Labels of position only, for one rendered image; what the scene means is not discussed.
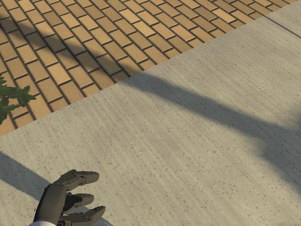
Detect left robot hand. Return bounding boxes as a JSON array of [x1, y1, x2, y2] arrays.
[[33, 169, 106, 226]]

